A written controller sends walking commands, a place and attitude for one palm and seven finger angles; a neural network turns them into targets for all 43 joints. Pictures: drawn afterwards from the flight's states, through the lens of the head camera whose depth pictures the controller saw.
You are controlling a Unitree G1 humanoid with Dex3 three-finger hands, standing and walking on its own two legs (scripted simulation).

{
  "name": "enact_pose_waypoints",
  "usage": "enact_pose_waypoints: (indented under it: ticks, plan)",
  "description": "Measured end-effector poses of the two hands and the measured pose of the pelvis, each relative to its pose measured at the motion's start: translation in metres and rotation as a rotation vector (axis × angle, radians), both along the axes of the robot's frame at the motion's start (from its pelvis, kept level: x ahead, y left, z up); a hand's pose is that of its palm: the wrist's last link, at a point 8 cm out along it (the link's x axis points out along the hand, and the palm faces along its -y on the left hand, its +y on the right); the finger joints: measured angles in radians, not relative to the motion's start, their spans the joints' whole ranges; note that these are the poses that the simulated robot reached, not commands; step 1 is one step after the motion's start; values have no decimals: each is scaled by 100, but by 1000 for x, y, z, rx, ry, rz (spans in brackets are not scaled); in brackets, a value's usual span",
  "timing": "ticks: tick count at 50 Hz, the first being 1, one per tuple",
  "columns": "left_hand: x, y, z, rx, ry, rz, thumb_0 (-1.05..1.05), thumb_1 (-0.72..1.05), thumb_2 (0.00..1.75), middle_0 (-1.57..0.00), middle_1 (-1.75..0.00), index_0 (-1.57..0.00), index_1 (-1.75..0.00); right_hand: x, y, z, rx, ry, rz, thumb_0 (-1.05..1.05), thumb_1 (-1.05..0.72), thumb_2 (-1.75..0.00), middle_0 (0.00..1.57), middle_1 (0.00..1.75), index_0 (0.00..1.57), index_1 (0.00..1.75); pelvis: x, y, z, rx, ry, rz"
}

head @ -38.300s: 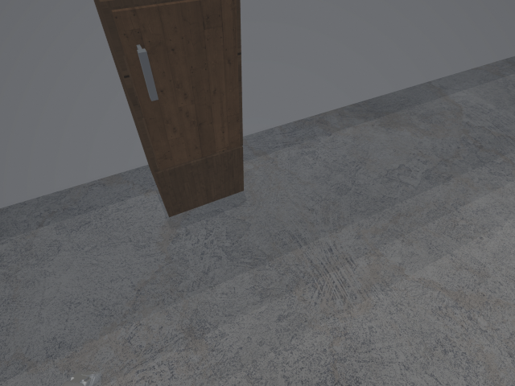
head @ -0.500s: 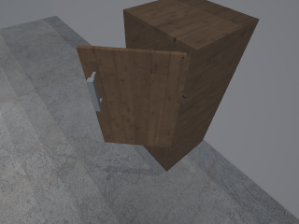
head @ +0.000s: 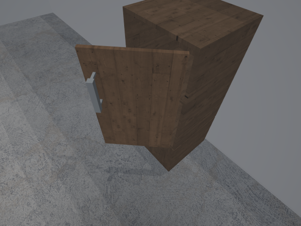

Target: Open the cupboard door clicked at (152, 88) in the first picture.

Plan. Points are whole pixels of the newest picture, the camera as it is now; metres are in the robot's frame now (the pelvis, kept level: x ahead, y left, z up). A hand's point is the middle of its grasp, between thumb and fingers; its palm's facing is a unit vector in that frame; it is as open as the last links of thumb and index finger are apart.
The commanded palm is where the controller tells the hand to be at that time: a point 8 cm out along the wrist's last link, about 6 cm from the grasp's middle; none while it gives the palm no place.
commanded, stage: look again from close up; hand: left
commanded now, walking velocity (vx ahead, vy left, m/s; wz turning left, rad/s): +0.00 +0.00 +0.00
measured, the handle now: (96, 92) +0.56 +0.24 -0.01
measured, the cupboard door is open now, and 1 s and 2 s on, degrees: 45 45 45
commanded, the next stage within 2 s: raise the hand with hooked fingers in 0.44 s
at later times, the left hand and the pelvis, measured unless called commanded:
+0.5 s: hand out of the picture -0.02 +0.21 -0.18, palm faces -0.02 -0.97 -0.23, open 7.4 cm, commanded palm none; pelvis -0.03 +0.02 +0.00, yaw -1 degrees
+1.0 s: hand out of the picture +0.11 +0.22 -0.07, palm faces +0.06 -1.00 +0.00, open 8.8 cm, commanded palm +0.10 +0.28 -0.05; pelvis -0.07 -0.01 -0.09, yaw +3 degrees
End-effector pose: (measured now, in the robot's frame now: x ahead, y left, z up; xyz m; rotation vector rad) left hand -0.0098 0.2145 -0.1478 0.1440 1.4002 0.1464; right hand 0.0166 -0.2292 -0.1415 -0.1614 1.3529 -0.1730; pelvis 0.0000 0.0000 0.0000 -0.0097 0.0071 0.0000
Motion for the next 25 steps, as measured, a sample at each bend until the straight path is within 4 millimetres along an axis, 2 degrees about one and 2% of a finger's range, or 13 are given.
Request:
enact_pose_waypoints:
  ticks: [6, 13, 19, 25]
  plan:
    - [7, 20, -1, 29, -43, -25, 0, 91, 90, -21, -30, -20, -30, -3, 13, -9, 12, -62, -4, 0, -91, -89, 20, 30, 19, 30, -8, 13, -8, 3, -13, -3]
    - [13, 39, 3, 53, -93, -38, 0, 91, 90, -20, -30, -20, -30, -18, 23, -12, 24, -55, 2, 0, -93, -89, 20, 30, 20, 30, -20, 22, -9, 12, -29, -6]
    - [4, 44, 5, 52, -72, -49, 0, 91, 90, -20, -30, -20, -30, -30, 25, -9, 33, -29, 5, 0, -92, -89, 20, 30, 20, 30, -26, 23, -6, 20, -12, -11]
    - [-12, 40, 5, 40, -23, -44, 0, 91, 90, -20, -30, -20, -30, -36, 23, -6, 30, -5, 1, 0, -91, -89, 20, 30, 20, 30, -26, 20, -4, 21, -6, -16]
